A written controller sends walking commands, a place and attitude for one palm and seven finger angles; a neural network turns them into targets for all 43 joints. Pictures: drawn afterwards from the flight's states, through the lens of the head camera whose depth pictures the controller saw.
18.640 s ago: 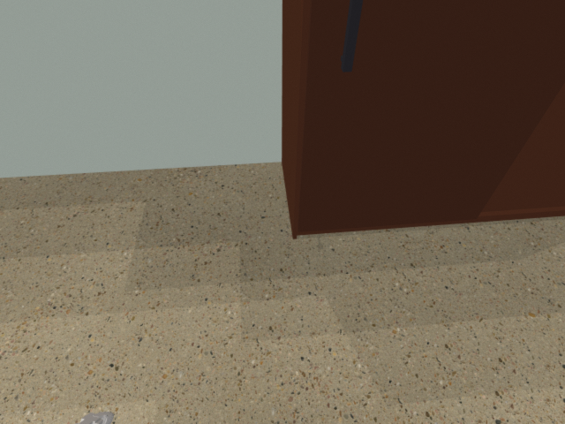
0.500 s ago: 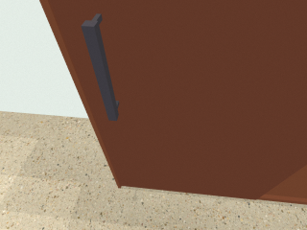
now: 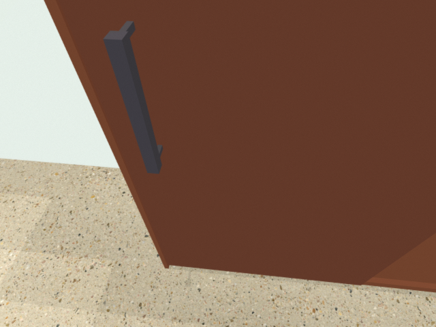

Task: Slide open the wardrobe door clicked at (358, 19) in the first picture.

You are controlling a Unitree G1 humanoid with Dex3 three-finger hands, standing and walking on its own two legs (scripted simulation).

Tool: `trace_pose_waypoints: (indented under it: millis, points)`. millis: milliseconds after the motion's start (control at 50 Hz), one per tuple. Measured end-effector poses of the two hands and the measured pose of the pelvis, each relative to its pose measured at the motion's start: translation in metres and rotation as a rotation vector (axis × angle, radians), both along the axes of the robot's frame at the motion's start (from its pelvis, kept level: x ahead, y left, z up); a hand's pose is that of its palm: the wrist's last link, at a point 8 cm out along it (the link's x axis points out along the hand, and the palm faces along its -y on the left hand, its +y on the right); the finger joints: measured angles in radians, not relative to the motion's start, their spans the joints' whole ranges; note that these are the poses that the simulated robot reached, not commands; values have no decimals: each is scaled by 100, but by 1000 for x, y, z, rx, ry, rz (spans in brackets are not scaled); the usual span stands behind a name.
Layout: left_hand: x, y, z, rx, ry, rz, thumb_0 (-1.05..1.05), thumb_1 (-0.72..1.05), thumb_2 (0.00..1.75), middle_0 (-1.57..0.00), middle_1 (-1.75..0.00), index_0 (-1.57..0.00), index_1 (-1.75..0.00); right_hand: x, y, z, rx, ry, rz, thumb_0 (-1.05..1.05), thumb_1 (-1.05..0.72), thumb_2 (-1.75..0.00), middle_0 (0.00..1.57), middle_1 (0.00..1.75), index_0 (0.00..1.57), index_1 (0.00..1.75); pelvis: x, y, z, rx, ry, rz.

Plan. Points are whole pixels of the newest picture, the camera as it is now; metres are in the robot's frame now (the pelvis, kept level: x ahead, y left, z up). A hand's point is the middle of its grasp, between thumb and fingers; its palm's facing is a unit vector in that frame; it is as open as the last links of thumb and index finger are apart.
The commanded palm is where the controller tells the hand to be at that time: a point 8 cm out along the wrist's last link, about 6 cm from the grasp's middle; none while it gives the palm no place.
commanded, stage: look again from close up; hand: left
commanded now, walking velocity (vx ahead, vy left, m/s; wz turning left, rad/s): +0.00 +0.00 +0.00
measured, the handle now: (143, 109) +0.43 +0.16 +0.18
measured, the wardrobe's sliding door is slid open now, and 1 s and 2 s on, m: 0.00 0.00 0.00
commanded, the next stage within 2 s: raise the hand with hooked fingers in 0.52 s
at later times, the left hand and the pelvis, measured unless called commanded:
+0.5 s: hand out of the picture -0.01 +0.16 -0.17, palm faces +0.04 -0.98 -0.19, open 7.4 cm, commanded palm none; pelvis +0.00 -0.01 +0.00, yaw +0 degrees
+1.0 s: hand (125, 309) +0.15 +0.17 -0.01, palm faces -0.07 -1.00 +0.02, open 8.3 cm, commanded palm +0.12 +0.24 +0.00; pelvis -0.04 +0.00 -0.05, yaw +1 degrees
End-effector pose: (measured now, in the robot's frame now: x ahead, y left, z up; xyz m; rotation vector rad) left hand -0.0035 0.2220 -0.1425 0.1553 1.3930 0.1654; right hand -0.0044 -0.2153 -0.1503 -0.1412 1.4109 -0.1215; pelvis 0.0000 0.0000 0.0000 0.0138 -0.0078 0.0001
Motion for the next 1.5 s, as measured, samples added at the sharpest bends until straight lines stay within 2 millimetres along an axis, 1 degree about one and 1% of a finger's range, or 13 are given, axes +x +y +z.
trace_pose_waypoints:
  millis: [420,660,700,760,820,860,900,960,1060,1160,1300,1400,1500]
  points:
    - [-13,-15,-2,-17,17,20,0,91,89,-20,-30,-20,-30,-1,-8,1,-3,6,1,0,-92,-90,20,30,20,30,-2,-9,0,0,-1,5]
    - [-8,-13,3,1,-38,61,1,92,89,-20,-30,-20,-30,1,-15,2,-16,-32,0,1,-92,-90,20,30,20,30,-6,-11,-1,-10,-2,4]
    - [28,5,32,54,-275,111,4,95,89,-21,-30,-20,-30,16,-22,8,-51,-173,8,1,-93,-90,20,30,20,30,-9,-10,-3,-5,-8,1]
    - [91,17,93,97,-698,94,4,93,88,-21,-32,-20,-32,50,-31,18,-83,-411,16,1,-92,-90,20,30,20,30,-15,-7,-7,-3,1,31]
    - [146,15,146,62,-1086,14,3,88,86,-20,-34,-20,-34,89,-41,33,-111,-621,41,1,-92,-90,20,30,20,30,-24,-4,-15,-2,43,41]
    - [165,8,164,-14,-1287,-54,2,84,85,-20,-37,-20,-36,114,-45,45,-122,-740,56,1,-91,-90,20,30,20,30,-29,-4,-23,1,80,29]
    - [169,-1,167,-102,-1403,-145,2,79,83,-21,-39,-20,-39,136,-48,58,-126,-839,73,1,-91,-90,20,30,20,30,-34,-5,-31,4,103,18]
    - [155,-6,151,-199,-1397,-239,1,72,81,-21,-43,-21,-43,160,-48,77,-138,-946,103,1,-91,-90,20,30,20,30,-39,-4,-41,6,119,10]
    - [114,17,127,-167,-1283,-117,1,59,76,-23,-50,-22,-50,182,-34,93,-153,-1010,159,1,-91,-90,20,30,19,30,-41,-1,-48,-12,112,25]
    - [104,38,153,-54,-1390,-104,1,47,71,-24,-58,-23,-58,178,-5,78,-109,-957,237,1,-91,-90,20,30,19,30,-44,3,-49,-43,96,59]
    - [147,44,182,-126,-1392,-246,1,30,64,-24,-68,-24,-68,142,30,49,-7,-835,200,1,-90,-90,21,30,20,30,-46,12,-39,-51,77,57]
    - [166,59,198,-123,-1353,-215,1,19,59,-26,-76,-25,-75,120,33,48,3,-800,136,1,-90,-90,21,30,20,30,-40,18,-30,-40,69,34]
    - [170,75,217,-83,-1389,-195,0,7,54,-26,-83,-26,-83,114,21,54,-39,-790,136,1,-90,-90,21,30,20,30,-35,23,-24,-38,56,28]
